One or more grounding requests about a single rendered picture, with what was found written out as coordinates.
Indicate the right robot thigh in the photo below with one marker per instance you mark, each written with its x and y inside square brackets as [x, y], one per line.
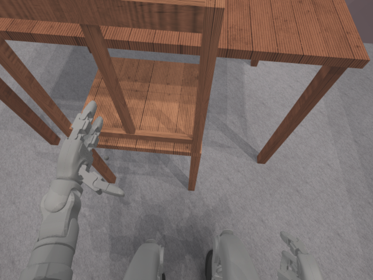
[235, 261]

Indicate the table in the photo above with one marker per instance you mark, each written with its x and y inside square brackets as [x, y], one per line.
[315, 32]

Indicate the left robot thigh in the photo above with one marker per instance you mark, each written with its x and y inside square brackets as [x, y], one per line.
[147, 263]

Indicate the robot left forearm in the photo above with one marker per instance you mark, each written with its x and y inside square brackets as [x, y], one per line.
[55, 245]

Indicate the left robot hand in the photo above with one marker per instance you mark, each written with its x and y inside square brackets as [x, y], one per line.
[77, 148]

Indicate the chair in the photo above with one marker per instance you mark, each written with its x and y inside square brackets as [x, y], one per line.
[146, 105]

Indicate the right robot hand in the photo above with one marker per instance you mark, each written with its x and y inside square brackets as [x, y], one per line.
[304, 267]

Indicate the robot thigh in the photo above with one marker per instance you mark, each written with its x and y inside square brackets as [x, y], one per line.
[235, 261]
[147, 263]

